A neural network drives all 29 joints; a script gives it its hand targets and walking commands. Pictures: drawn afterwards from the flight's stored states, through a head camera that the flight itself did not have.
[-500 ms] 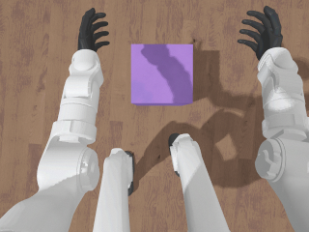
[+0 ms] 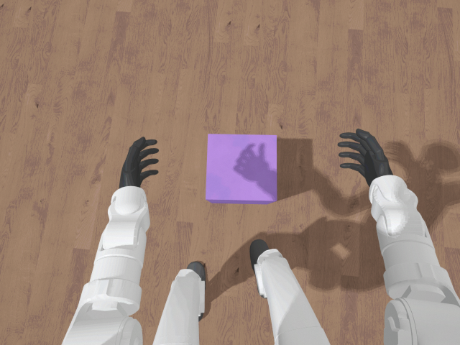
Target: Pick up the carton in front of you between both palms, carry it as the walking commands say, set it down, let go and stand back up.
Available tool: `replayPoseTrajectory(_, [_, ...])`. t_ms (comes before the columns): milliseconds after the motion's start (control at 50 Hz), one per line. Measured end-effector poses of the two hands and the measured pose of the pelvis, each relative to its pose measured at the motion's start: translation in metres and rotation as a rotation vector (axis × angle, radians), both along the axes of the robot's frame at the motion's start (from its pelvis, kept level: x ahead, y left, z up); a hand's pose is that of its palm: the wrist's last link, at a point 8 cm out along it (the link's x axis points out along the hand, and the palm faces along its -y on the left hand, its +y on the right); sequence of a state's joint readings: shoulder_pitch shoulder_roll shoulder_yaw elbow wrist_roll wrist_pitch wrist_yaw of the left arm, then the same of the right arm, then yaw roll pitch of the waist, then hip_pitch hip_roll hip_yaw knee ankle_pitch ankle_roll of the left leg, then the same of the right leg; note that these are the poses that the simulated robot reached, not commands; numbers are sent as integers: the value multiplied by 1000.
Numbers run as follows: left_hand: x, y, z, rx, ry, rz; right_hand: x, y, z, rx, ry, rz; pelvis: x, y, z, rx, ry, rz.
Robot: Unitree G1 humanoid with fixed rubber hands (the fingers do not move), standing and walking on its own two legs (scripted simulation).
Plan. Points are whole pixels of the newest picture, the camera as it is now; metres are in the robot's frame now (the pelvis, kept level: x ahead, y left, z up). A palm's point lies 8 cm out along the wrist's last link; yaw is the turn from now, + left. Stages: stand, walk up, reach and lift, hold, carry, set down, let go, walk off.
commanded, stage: let go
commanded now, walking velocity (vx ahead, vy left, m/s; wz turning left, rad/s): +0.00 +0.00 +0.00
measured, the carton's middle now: (240, 173) +0.44 -0.06 -0.57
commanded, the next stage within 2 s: stand in 0.98 s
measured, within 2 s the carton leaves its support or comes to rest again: neither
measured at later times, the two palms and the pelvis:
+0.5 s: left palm (29, 288) +0.24 +0.25 +0.00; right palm (391, 271) +0.21 -0.21 +0.00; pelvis +0.05 +0.03 +0.08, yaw -2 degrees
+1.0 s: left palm (19, 305) +0.23 +0.26 +0.00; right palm (397, 264) +0.22 -0.21 +0.01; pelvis +0.06 +0.03 +0.07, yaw -2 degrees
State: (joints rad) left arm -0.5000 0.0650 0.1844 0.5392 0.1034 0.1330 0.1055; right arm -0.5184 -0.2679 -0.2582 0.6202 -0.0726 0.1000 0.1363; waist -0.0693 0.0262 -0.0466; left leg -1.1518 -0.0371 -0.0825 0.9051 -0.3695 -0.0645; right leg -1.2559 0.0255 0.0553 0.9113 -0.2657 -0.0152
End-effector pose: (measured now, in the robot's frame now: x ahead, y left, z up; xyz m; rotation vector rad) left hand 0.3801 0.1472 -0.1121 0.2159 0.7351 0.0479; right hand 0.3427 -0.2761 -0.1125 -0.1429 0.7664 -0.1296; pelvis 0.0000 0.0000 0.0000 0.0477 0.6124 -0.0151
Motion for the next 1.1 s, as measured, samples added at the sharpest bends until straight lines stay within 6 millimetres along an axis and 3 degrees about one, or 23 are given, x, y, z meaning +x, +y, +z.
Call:
replayPoseTrajectory(140, [-32, 20, 36, -10, 5, -16, -39, 8, 41, -1, 2, 4, 17, 2, 26, -15, -112, -9])
replayPoseTrajectory(360, [-102, 73, 84, -18, 26, -10, -108, 47, 94, 1, 18, 7, 41, 18, 61, -47, -341, -12])
replayPoseTrajectory(480, [-133, 101, 107, -17, 31, -5, -133, 67, 115, 0, 24, 14, 52, 30, 74, -63, -483, -12])
replayPoseTrajectory(660, [-152, 124, 122, -13, 42, 7, -133, 82, 121, 6, 27, 38, 59, 43, 77, -75, -629, -12])
replayPoseTrajectory(880, [-149, 115, 124, -30, 52, 11, -125, 77, 120, 0, 39, 39, 63, 37, 76, -74, -677, -9])
replayPoseTrajectory(1000, [-154, 111, 117, 3, 54, 18, -126, 63, 122, -54, 51, 13, 64, 30, 74, -71, -661, -12])
replayPoseTrajectory(1100, [-168, 134, 105, 117, 127, 42, -134, 35, 111, -132, 61, -2, 61, 26, 70, -66, -625, -9])
